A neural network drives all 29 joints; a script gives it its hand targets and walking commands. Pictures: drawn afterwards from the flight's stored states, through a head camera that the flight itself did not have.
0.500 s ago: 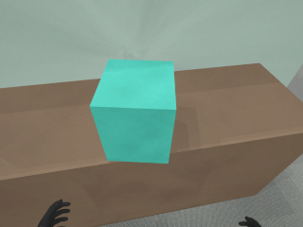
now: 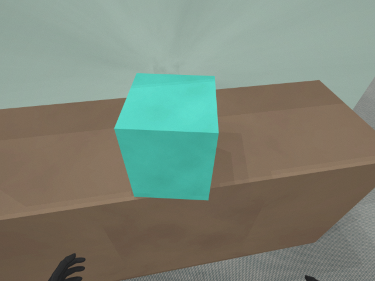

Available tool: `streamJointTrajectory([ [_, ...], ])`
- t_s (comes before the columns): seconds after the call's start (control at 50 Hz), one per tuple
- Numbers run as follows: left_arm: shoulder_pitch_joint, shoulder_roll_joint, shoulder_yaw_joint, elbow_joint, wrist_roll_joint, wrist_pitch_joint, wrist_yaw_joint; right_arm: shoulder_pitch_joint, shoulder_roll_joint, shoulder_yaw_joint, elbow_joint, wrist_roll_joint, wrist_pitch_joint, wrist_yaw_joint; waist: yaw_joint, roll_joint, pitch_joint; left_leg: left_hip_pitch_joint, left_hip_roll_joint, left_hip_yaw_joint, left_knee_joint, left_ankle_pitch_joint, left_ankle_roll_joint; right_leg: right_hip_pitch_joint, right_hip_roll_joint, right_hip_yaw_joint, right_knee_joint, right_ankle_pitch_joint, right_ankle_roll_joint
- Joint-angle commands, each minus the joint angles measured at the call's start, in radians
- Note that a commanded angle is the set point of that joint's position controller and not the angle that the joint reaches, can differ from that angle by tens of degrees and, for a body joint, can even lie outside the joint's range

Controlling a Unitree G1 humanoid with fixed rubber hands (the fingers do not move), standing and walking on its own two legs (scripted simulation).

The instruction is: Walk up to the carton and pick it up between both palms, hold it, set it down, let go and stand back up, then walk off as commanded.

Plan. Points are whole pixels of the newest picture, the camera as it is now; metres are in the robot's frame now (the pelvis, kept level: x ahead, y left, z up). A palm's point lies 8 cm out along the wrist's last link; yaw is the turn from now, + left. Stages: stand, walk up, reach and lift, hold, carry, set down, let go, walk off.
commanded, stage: stand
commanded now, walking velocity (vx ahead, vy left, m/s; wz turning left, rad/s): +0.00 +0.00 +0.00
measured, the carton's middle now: (173, 138) +0.45 +0.03 +0.05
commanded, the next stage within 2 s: walk off in 0.28 s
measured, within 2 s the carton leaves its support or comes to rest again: neither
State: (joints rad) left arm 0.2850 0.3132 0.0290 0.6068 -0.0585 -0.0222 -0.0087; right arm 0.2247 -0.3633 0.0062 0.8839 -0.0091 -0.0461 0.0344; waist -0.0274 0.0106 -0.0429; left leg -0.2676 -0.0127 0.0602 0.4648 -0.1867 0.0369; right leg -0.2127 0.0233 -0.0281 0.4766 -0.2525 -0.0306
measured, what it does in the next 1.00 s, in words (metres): walks backwards: left foot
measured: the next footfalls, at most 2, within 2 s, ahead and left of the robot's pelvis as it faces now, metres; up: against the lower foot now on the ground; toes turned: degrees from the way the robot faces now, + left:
left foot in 0.86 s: -0.03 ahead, +0.14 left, +0.00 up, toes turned -4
right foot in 1.26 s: -0.13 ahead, -0.08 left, +0.00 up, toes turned -1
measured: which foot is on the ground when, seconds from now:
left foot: down 0.00-0.64, up 0.66-0.84, down 0.86-1.00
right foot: down 0.00-0.86, up 0.88-1.00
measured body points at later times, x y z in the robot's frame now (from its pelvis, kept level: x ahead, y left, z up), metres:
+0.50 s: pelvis +0.00 +0.00 +0.00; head -0.02 +0.00 +0.45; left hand +0.14 +0.28 -0.09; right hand +0.09 -0.30 -0.11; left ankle +0.04 +0.09 -0.74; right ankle +0.00 -0.10 -0.74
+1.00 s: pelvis -0.10 +0.03 -0.03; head -0.05 +0.06 +0.42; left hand +0.06 +0.32 -0.14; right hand -0.03 -0.28 -0.12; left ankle -0.07 +0.14 -0.74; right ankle -0.08 -0.08 -0.68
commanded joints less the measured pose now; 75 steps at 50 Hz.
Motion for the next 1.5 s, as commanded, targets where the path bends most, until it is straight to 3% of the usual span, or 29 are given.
streamJointTrajectory([
  [0.0,-0.084,0.234,0.047,0.051,0.101,-0.044,0.015,-0.069,-0.179,-0.063,-0.022,-0.019,-0.025,-0.022,0.026,-0.012,0.032,0.023,0.141,-0.202,-0.129,-0.013,0.030,0.029,-0.139,0.148,-0.115,0.012,-0.026],
  [0.08,-0.059,0.225,0.040,0.079,0.092,-0.045,0.009,-0.059,-0.228,-0.068,-0.029,-0.020,-0.026,-0.022,0.022,0.008,0.048,0.066,0.154,-0.206,-0.114,0.034,0.033,0.006,-0.128,0.143,-0.137,0.027,-0.018],
  [0.1,-0.048,0.225,0.046,0.081,0.095,-0.048,0.015,-0.059,-0.201,-0.073,-0.019,-0.011,-0.024,-0.018,0.021,-0.066,0.029,0.064,0.149,-0.200,-0.121,0.047,0.023,0.030,-0.135,0.140,-0.119,0.049,-0.019],
  [0.24,-0.088,0.243,0.045,0.073,0.100,-0.049,0.012,-0.052,-0.204,-0.060,0.001,-0.022,-0.025,-0.021,-0.002,-0.031,0.046,0.068,0.141,-0.203,-0.122,-0.013,0.018,-0.007,-0.135,0.147,-0.141,0.035,-0.024],
  [0.28,-0.076,0.230,0.047,0.086,0.095,-0.044,0.015,-0.094,-0.213,-0.067,-0.016,-0.018,-0.019,-0.019,0.032,-0.060,0.011,0.063,0.145,-0.197,-0.107,-0.010,0.025,0.031,-0.142,0.147,-0.151,0.031,-0.025],
  [0.3,-0.100,0.233,0.046,0.074,0.097,-0.042,0.014,-0.054,-0.209,-0.063,-0.011,-0.018,-0.018,-0.020,0.006,0.011,0.059,0.049,0.135,-0.182,-0.112,-0.029,0.021,0.004,-0.131,0.141,-0.153,0.032,-0.023],
  [0.42,-0.052,0.219,0.041,0.095,0.092,-0.044,0.017,-0.091,-0.200,-0.068,0.005,-0.016,-0.024,-0.021,0.036,-0.013,0.013,0.054,0.149,-0.194,-0.119,0.015,0.027,0.055,-0.139,0.144,-0.135,0.042,-0.023],
  [0.48,-0.084,0.284,0.075,0.080,0.062,-0.013,0.017,-0.016,-0.262,-0.096,-0.085,-0.004,0.002,-0.031,0.039,0.028,0.105,-0.019,0.150,-0.169,0.022,0.365,0.034,-0.084,-0.160,0.161,0.020,0.385,-0.055],
  [0.54,-0.059,0.283,0.081,0.061,0.061,0.004,0.018,0.006,-0.269,-0.113,-0.120,-0.005,0.025,-0.028,0.035,0.008,0.063,0.015,0.113,-0.147,0.085,0.261,0.040,-0.109,-0.162,0.184,-0.002,0.298,-0.076],
  [0.6,-0.067,0.305,0.089,0.056,0.071,0.019,0.015,-0.014,-0.257,-0.122,-0.149,-0.011,0.045,-0.025,0.040,-0.043,0.123,-0.012,0.058,-0.113,0.179,-0.073,0.024,-0.223,-0.216,0.247,-0.077,0.085,-0.125],
  [0.64,-0.084,0.343,0.110,0.020,0.093,0.027,0.013,0.005,-0.256,-0.124,-0.163,-0.014,0.060,-0.025,0.060,-0.174,0.119,-0.051,-0.028,-0.047,0.475,-0.353,-0.007,-0.269,-0.363,0.396,-0.165,0.130,-0.239],
  [0.68,-0.116,0.362,0.118,-0.010,0.099,0.029,0.022,0.044,-0.252,-0.124,-0.155,-0.006,0.074,-0.031,0.070,-0.158,0.121,-0.121,-0.051,-0.136,0.686,-0.393,-0.022,-0.251,-0.399,0.422,-0.153,0.213,-0.304],
  [0.74,-0.140,0.359,0.105,-0.027,0.088,0.032,0.036,0.036,-0.266,-0.123,-0.160,-0.001,0.075,-0.035,0.061,-0.142,0.166,-0.149,-0.020,-0.160,0.681,-0.367,-0.028,-0.215,-0.368,0.363,-0.067,0.439,-0.267],
  [0.78,-0.159,0.343,0.097,-0.015,0.091,0.032,0.036,0.088,-0.234,-0.120,-0.141,-0.004,0.066,-0.034,0.022,-0.169,0.095,-0.126,0.060,-0.126,0.339,-0.298,-0.016,-0.075,-0.322,0.332,0.015,0.499,-0.206],
  [0.82,-0.173,0.295,0.072,-0.019,0.075,0.044,0.030,0.180,-0.240,-0.135,-0.113,-0.021,0.045,-0.041,-0.024,-0.125,-0.018,0.017,0.047,-0.144,-0.053,-0.071,-0.001,-0.031,-0.219,0.228,0.228,0.516,-0.116],
  [0.84,-0.125,0.268,0.066,-0.005,0.061,0.051,0.030,0.151,-0.270,-0.144,-0.122,-0.022,0.036,-0.042,0.012,-0.012,-0.003,0.094,0.108,-0.273,-0.154,0.135,0.007,-0.120,-0.112,0.147,0.320,0.319,-0.057],
  [0.86,-0.088,0.235,0.059,-0.012,0.047,0.064,0.030,0.070,-0.357,-0.158,-0.163,-0.031,0.034,-0.049,0.062,0.177,-0.004,0.137,0.343,-0.573,-0.073,0.476,0.074,-0.329,0.052,0.053,0.478,-0.288,0.011],
  [0.88,-0.165,0.278,0.076,-0.006,0.056,0.067,0.037,0.089,-0.408,-0.162,-0.150,-0.013,0.037,-0.049,-0.001,0.195,0.056,0.034,0.362,-0.683,-0.121,0.429,0.120,-0.347,0.093,0.129,0.622,-0.416,0.001],
  [0.92,-0.152,0.299,0.075,0.031,0.061,0.067,0.039,0.018,-0.352,-0.140,-0.177,-0.011,0.028,-0.062,0.032,0.117,0.108,0.013,0.299,-0.533,-0.055,0.414,0.132,-0.346,0.069,0.180,0.743,-0.335,0.000],
  [0.98,-0.080,0.281,0.090,0.048,0.071,0.075,0.028,-0.033,-0.315,-0.131,-0.199,-0.017,0.040,-0.069,0.044,0.149,0.125,-0.047,0.250,-0.408,-0.028,0.375,0.170,-0.296,0.088,0.182,0.859,-0.273,0.031],
  [1.1,-0.124,0.299,0.089,0.024,0.082,0.074,0.018,0.012,-0.347,-0.135,-0.238,-0.015,0.047,-0.070,-0.001,0.223,0.136,0.017,0.281,-0.509,-0.023,0.198,0.217,-0.282,0.016,0.163,0.653,-0.287,0.038],
  [1.18,-0.073,0.285,0.096,0.043,0.084,0.070,0.012,-0.042,-0.374,-0.144,-0.236,-0.012,0.057,-0.059,0.031,0.289,0.132,-0.079,0.317,-0.520,-0.037,0.193,0.203,-0.111,-0.040,0.120,0.373,-0.338,0.005],
  [1.22,-0.009,0.280,0.100,0.058,0.091,0.055,0.011,-0.052,-0.370,-0.139,-0.234,-0.002,0.061,-0.059,0.068,0.229,0.104,-0.199,0.261,-0.442,0.041,0.177,0.125,0.056,-0.049,0.125,0.143,-0.266,-0.006],
  [1.24,0.031,0.297,0.098,0.088,0.095,0.046,0.015,-0.086,-0.328,-0.136,-0.218,-0.001,0.066,-0.059,0.106,0.073,0.136,-0.290,0.161,-0.323,0.252,0.046,0.059,0.106,-0.125,0.266,-0.062,-0.163,-0.006],
  [1.26,0.007,0.386,0.111,0.065,0.103,0.031,0.017,-0.036,-0.270,-0.122,-0.234,0.013,0.072,-0.058,0.084,-0.227,0.134,-0.407,-0.097,-0.184,0.493,-0.359,0.001,0.071,-0.345,0.539,-0.171,0.134,-0.043],
  [1.28,-0.059,0.419,0.120,0.051,0.105,0.040,0.017,-0.056,-0.302,-0.132,-0.219,-0.006,0.083,-0.078,0.082,-0.135,0.148,-0.327,-0.117,-0.262,0.641,-0.433,-0.018,-0.095,-0.410,0.589,-0.203,0.155,-0.074],
  [1.3,-0.154,0.401,0.117,0.022,0.100,0.037,0.027,-0.020,-0.327,-0.138,-0.183,-0.001,0.088,-0.080,0.053,-0.080,0.183,-0.291,-0.119,-0.306,0.719,-0.375,-0.017,-0.141,-0.358,0.535,-0.198,0.031,-0.053],
  [1.36,-0.221,0.337,0.120,0.002,0.093,0.035,0.028,0.088,-0.347,-0.140,-0.154,0.010,0.088,-0.070,0.018,-0.159,0.211,-0.330,-0.124,-0.308,0.754,-0.257,-0.035,-0.071,-0.248,0.405,-0.192,-0.086,0.012],
  [1.48,-0.133,0.271,0.114,-0.004,0.074,0.029,0.030,0.137,-0.312,-0.128,-0.123,0.015,0.085,-0.066,0.043,-0.193,0.027,-0.310,-0.087,-0.257,0.729,-0.274,-0.048,0.210,-0.222,0.336,-0.080,0.209,-0.015],
])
